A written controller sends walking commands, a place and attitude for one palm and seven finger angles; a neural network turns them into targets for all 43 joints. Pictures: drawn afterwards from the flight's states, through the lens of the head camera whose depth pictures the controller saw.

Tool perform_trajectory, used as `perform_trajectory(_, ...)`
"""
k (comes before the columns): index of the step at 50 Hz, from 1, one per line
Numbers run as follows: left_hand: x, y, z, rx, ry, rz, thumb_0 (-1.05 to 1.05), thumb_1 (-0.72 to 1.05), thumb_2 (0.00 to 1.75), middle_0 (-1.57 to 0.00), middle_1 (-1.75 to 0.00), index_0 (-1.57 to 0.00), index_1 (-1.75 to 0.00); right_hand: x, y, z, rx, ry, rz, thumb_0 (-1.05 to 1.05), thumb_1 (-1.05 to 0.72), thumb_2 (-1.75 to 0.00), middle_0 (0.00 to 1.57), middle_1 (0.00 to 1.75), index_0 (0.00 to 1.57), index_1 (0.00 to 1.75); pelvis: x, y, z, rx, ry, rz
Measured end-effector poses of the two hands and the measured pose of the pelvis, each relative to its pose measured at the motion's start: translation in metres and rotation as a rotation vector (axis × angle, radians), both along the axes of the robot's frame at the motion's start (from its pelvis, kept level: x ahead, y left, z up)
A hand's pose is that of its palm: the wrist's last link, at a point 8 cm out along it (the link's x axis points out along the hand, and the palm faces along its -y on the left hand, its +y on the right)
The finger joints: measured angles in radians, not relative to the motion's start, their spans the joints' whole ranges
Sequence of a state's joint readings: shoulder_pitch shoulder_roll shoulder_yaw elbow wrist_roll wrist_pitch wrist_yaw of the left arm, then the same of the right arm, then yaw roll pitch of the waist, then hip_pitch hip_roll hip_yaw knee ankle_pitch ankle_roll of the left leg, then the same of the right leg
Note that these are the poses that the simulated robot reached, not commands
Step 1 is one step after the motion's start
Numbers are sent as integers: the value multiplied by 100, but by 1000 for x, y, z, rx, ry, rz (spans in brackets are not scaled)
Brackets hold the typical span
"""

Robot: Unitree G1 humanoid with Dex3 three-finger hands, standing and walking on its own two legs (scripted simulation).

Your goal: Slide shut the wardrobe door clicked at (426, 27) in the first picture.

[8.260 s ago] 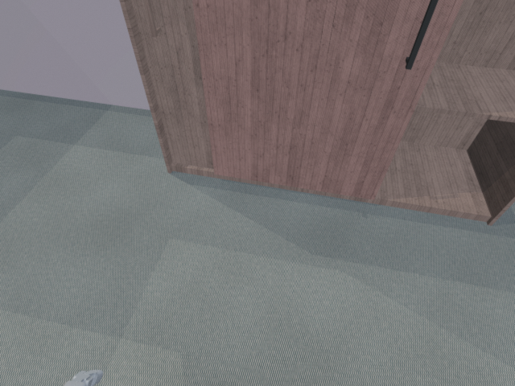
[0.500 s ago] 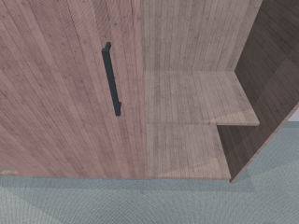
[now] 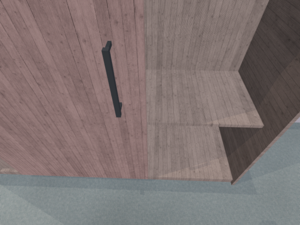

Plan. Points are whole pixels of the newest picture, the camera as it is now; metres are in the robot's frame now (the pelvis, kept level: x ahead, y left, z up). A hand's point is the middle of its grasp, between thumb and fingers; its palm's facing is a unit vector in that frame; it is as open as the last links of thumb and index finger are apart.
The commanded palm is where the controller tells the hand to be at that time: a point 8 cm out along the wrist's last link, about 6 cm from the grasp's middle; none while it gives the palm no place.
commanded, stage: look again from close up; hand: left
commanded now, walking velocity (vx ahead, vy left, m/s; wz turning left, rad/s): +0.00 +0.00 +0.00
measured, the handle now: (114, 84) +0.48 +0.15 +0.11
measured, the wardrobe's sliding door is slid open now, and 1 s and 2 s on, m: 0.56 0.56 0.56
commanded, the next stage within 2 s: raise the hand with hooked fingers in 0.94 s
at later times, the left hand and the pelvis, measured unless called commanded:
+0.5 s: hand out of the picture +0.00 +0.25 -0.18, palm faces -0.03 -0.97 -0.22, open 7.4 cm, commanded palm none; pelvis -0.01 +0.06 +0.00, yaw -2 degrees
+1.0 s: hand out of the picture -0.02 +0.23 -0.18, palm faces -0.02 -0.98 -0.19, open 7.4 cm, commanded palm none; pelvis -0.01 +0.06 +0.00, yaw -2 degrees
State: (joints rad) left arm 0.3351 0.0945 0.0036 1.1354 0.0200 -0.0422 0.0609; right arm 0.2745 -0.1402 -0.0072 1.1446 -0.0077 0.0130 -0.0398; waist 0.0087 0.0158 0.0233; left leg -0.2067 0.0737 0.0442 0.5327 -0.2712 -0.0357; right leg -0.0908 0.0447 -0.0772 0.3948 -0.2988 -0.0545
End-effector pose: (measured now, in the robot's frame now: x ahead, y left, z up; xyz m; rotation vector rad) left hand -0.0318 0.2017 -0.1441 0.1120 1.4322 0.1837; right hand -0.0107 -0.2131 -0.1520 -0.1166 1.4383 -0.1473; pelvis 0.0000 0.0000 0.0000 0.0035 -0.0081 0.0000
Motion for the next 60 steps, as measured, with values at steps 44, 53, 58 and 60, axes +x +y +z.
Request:
perform_trajectory(44,6,81,-3,9,7,-80,1,91,90,-19,-30,-20,-30,-14,61,3,-8,-43,-13,0,-91,-89,20,30,20,30,-10,65,-2,3,-11,-40)
perform_trajectory(53,10,72,-4,-5,-9,-90,0,91,90,-20,-30,-20,-30,-7,52,6,-20,-61,-5,0,-92,-89,20,30,20,30,-11,60,-1,4,-10,-37)
perform_trajectory(58,101,92,60,122,-511,-4,3,93,89,-20,-32,-20,-31,25,28,24,-104,-378,-34,1,-92,-89,20,30,20,30,-17,50,-6,32,29,-35)
perform_trajectory(60,144,90,94,139,-745,-18,3,91,88,-20,-33,-20,-33,42,15,30,-134,-502,-20,1,-92,-89,20,30,20,30,-23,47,-11,24,57,-14)
